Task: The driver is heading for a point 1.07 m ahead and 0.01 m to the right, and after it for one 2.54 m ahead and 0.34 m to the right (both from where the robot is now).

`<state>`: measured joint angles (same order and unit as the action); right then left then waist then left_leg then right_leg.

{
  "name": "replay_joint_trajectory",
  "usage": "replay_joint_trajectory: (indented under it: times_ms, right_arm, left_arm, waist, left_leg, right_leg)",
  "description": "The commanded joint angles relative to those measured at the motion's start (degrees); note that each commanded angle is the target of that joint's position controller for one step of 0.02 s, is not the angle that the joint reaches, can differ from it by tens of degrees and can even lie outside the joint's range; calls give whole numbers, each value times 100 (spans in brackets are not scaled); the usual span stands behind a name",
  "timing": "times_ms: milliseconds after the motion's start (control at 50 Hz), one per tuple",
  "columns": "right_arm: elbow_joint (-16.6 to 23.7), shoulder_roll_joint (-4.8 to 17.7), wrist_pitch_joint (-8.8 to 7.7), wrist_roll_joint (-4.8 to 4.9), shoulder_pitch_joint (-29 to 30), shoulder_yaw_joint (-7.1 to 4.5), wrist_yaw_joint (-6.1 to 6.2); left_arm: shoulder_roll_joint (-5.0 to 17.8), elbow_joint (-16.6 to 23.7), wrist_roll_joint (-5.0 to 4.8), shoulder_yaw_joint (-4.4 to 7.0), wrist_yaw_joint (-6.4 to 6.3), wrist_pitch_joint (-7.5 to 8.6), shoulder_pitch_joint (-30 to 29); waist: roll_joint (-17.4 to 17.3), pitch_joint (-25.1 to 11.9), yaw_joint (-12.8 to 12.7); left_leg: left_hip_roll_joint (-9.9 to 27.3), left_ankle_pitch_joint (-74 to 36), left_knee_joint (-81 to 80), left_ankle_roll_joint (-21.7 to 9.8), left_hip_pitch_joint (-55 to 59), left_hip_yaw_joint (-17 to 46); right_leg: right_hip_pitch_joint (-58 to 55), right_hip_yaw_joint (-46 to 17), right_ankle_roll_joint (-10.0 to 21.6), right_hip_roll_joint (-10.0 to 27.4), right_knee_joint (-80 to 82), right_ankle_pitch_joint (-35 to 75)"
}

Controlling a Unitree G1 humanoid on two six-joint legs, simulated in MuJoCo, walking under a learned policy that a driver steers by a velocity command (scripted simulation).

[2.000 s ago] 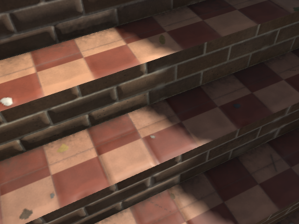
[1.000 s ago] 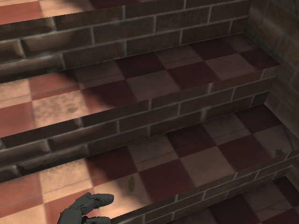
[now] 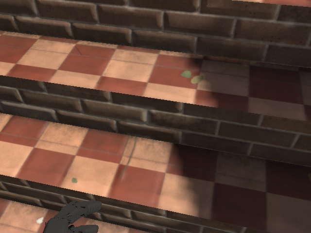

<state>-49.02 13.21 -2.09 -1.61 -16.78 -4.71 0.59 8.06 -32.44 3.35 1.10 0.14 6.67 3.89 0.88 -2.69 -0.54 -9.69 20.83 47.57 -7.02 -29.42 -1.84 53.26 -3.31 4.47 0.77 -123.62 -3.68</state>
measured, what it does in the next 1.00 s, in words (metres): climbs: right foot 0.20 m higher, then left foot 0.20 m higher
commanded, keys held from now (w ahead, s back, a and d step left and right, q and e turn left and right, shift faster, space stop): w+q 0.16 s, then w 0.68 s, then w+e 0.16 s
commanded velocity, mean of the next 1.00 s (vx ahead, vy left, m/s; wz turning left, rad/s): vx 0.50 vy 0.00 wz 0.21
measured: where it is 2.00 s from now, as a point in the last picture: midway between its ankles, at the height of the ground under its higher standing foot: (121, 48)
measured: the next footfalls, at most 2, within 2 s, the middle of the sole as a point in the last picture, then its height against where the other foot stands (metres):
right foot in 0.26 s outside the picture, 0.20 m higher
left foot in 0.88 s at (82, 162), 0.20 m higher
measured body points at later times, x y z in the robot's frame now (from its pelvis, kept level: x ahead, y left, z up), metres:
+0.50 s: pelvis +0.22 -0.04 +0.21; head +0.21 -0.04 +0.66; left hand +0.19 +0.21 +0.07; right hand +0.45 -0.20 +0.14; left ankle +0.22 +0.12 -0.25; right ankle +0.25 -0.12 -0.49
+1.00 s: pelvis +0.45 +0.14 +0.32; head +0.50 +0.15 +0.76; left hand +0.42 +0.39 +0.18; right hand +0.72 +0.00 +0.24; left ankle +0.56 +0.26 -0.29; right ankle +0.31 -0.05 -0.22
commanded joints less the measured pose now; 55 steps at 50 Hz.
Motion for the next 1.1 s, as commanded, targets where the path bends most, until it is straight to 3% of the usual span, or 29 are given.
replay_joint_trajectory:
  times_ms: [20,80,120,160,200,240,260,280,300,320,340,360,400,460,500,540,580,700,780,800,840,860,880,900,920,940,960,1020,1100]
  right_arm:
    - [-137,-10,-397,31,-471,107,-105]
    - [-351,176,-574,-99,-966,134,-164]
    - [-375,202,-571,21,-965,151,-141]
    - [-218,373,-394,79,-847,85,82]
    - [166,683,-389,313,-234,-42,159]
    - [378,1247,-576,361,-176,-317,208]
    - [485,1201,-738,307,15,-358,100]
    - [547,673,-840,308,-503,-317,-28]
    - [518,132,-735,125,-663,-203,-194]
    - [908,-216,-663,-274,-315,-92,-291]
    - [1256,-630,-557,-295,-77,-17,-244]
    - [1443,-757,-487,-373,255,166,-177]
    - [1514,-1032,-339,-202,261,413,-150]
    - [1654,-1025,-141,-72,474,497,-87]
    - [1699,-627,-64,-59,782,433,-73]
    - [1462,-585,4,62,632,377,-45]
    - [1619,-692,41,-8,1137,364,-45]
    - [2481,-1058,-11,-30,3200,536,-43]
    - [3017,-836,72,49,3801,565,-137]
    - [3028,-957,178,8,3628,675,-296]
    - [2733,-1190,244,272,3312,697,-415]
    - [2288,-966,280,220,2040,487,-299]
    - [1976,-597,271,280,383,287,-182]
    - [1872,51,188,172,-300,50,-84]
    - [1619,679,-17,-139,-922,-160,33]
    - [1814,1264,71,-94,-637,-371,87]
    - [1806,1097,22,-104,255,-298,-50]
    - [740,-168,-83,77,925,57,16]
    - [-72,-602,-502,-71,353,241,-40]
  left_arm:
    - [-283,563,-59,-293,-194,-157,-482]
    - [-671,1098,-28,-487,-279,-268,-1596]
    - [-748,1394,43,-637,-268,-285,-2199]
    - [-619,1526,31,-623,-211,-420,-2349]
    - [-356,908,-193,-509,-234,-371,-1094]
    - [94,419,-395,-237,-357,-503,117]
    - [370,315,-390,-113,-349,-416,592]
    - [825,-92,-275,122,-287,-274,867]
    - [1045,-474,-205,245,-368,-427,1027]
    - [739,-624,-229,291,-333,-548,812]
    - [512,-899,-194,262,-308,-510,235]
    - [150,-1231,-179,172,-279,-435,201]
    - [-460,-1922,-112,7,-220,-202,684]
    - [-273,-2260,-187,24,-109,117,1091]
    - [100,-2106,-255,90,-98,224,938]
    - [416,-2100,-336,173,-229,258,1308]
    - [612,-2092,-256,276,-260,248,1813]
    - [509,-2305,-57,320,-376,222,3264]
    - [520,-2478,-208,322,-381,215,3010]
    - [423,-2457,-393,280,-369,105,2890]
    - [609,-2267,-481,269,-237,22,2603]
    - [1106,-2191,-391,367,-130,153,2701]
    - [1750,-2132,-520,525,-34,339,2523]
    - [2008,-1999,-619,629,153,517,2150]
    - [1190,-1703,-830,453,306,548,2476]
    - [985,-1437,-602,529,298,513,2141]
    - [350,-1118,-464,479,180,435,1838]
    - [-184,-459,-98,286,9,118,962]
    - [-737,-401,-266,-46,-105,-263,841]
  waist:
    - [-115,648,132]
    - [-433,585,319]
    - [-96,562,279]
    - [-316,103,329]
    - [-604,-1073,-209]
    - [-1173,-2329,-645]
    - [-1222,-2280,-895]
    - [-66,-2870,-610]
    - [1853,-2859,-558]
    - [1147,-2560,-377]
    - [566,-1397,214]
    - [-10,-193,304]
    - [-394,469,579]
    - [-271,727,699]
    - [-411,733,711]
    - [214,301,572]
    - [407,281,267]
    - [304,1039,-586]
    - [440,1183,-486]
    - [496,905,-479]
    - [497,36,-525]
    - [951,-941,-101]
    - [1338,-1956,704]
    - [1380,-2565,1218]
    - [-182,-3026,1329]
    - [-1151,-3654,1373]
    - [-1182,-3296,924]
    - [-612,-507,-51]
    - [-308,261,-433]
  left_leg:
    - [1529,-1719,-2693,-644,948,2473]
    - [1657,-1140,-3092,-588,1490,2409]
    - [1366,-1076,-3802,-329,785,2209]
    - [1392,-3018,-4635,-646,362,2007]
    - [1345,-8402,-3860,-517,204,1076]
    - [1750,-11830,-2474,-599,2034,1195]
    - [1776,-11571,-1209,-515,2515,1345]
    - [1202,-8400,751,-181,1325,1573]
    - [28,-2042,3613,209,-449,1493]
    - [-4,-1747,5871,158,-1141,1959]
    - [43,-2080,6778,58,-2217,1757]
    - [184,-2037,7091,-85,-2942,1551]
    - [269,-1775,7430,-157,-3445,1581]
    - [640,-1409,6917,-5,-3933,1578]
    - [869,-2169,5686,73,-3396,944]
    - [1135,-2353,5998,144,-3355,251]
    - [1401,-1731,6737,115,-4289,194]
    - [1844,308,8465,94,-7788,520]
    - [2194,633,6465,47,-6488,-129]
    - [2220,210,4981,-64,-4623,-574]
    - [1526,253,2725,-251,-980,-1472]
    - [841,443,2992,-262,592,-1459]
    - [636,-170,2123,-267,1775,-920]
    - [875,-277,1141,-233,2453,-284]
    - [2781,-444,-120,-752,4235,2905]
    - [3662,-205,-2259,-665,3326,5101]
    - [3672,251,-2400,-591,2727,4879]
    - [2971,1785,-1541,-225,418,2531]
    - [3124,-236,-2467,-21,171,1045]
  right_leg:
    - [2276,384,24,4,-1106,-1288]
    - [3539,433,185,116,-2175,-2170]
    - [2650,776,251,203,-229,-1771]
    - [676,1279,153,161,1328,-1615]
    - [-2690,1550,286,-259,3709,-1817]
    - [-3403,1188,64,-541,4946,-2056]
    - [-3665,810,118,-502,6613,-2031]
    - [-5280,-857,614,349,7293,-2271]
    - [-5361,-3708,1498,1622,8908,-1677]
    - [-4439,-4340,1277,1346,9716,-3994]
    - [-3835,-3901,1025,1352,9622,-5107]
    - [-3034,-3091,750,1324,9499,-4577]
    - [-2577,-1859,496,976,9695,-3191]
    - [-2693,-991,453,1027,10158,-2012]
    - [-2269,-393,510,900,10439,-1576]
    - [-2799,-335,784,1066,10660,-1391]
    - [-3864,-756,970,1211,10811,-1773]
    - [-6456,-1407,954,2143,11550,-2595]
    - [-5632,-292,689,1683,12652,-1951]
    - [-4806,388,747,1368,13262,-925]
    - [-3878,774,900,1066,13122,1867]
    - [-4314,798,790,1421,11584,6788]
    - [-4823,645,512,1578,10298,8465]
    - [-4875,493,290,1321,8854,7614]
    - [-2326,140,-130,461,6384,4401]
    - [-2341,-384,-340,-550,2867,-141]
    - [-1573,-1200,-482,-488,769,118]
    - [-226,-306,24,159,363,967]
    - [943,-498,124,-81,-150,488]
